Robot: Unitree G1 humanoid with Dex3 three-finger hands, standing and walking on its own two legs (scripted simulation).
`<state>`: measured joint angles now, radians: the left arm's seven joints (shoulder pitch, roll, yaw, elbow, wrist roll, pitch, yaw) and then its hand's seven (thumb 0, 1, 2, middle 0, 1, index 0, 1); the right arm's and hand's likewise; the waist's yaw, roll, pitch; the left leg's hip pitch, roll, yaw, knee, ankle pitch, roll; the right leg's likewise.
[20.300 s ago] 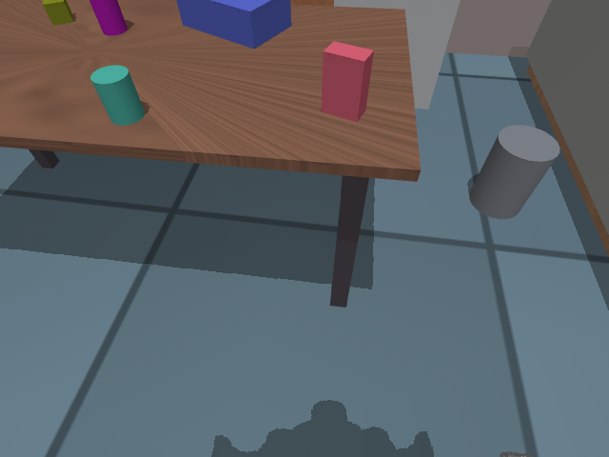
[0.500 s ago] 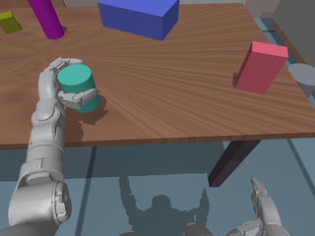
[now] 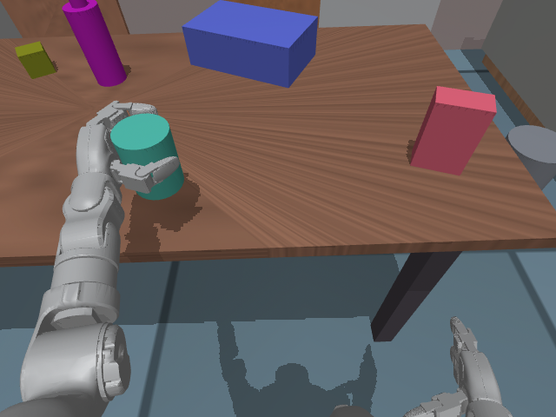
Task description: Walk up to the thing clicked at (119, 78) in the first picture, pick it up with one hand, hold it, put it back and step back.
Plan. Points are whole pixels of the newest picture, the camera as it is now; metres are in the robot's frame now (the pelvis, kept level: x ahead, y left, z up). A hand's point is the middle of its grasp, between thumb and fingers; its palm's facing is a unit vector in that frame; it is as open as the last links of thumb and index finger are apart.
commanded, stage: lift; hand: left
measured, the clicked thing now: (150, 158) +0.45 +0.17 +0.14
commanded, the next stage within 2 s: hold in 1.22 s
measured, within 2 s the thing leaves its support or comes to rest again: neither
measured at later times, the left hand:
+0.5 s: hand (117, 133) +0.38 +0.17 +0.23, palm faces +0.10 -0.99 -0.03, open 10.7 cm
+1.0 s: hand (88, 124) +0.34 +0.17 +0.28, palm faces +0.11 -0.99 -0.01, open 10.7 cm
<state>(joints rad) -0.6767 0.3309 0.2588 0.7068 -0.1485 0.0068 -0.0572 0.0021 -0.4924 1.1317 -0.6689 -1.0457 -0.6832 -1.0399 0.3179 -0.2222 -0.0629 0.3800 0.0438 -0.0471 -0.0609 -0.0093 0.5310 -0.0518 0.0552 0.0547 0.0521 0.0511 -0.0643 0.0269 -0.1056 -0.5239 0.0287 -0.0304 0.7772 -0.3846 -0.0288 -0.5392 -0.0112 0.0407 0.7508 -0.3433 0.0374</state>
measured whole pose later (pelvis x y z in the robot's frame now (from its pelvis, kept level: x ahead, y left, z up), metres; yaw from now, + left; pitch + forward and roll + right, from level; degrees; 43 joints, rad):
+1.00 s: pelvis -0.01 +0.00 +0.02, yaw +2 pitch -1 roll +0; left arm -0.51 0.29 0.29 -0.02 -0.23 0.63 -0.05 0.00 -0.49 1.14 -0.66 -1.05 -0.68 -1.05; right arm 0.28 -0.22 -0.09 0.56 0.06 -0.20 -0.06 -0.01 0.54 -0.05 0.05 0.05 0.05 0.05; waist 0.00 0.07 -0.09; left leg -0.30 0.01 -0.05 0.63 -0.32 -0.03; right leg -0.31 -0.04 0.02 0.63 -0.30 0.04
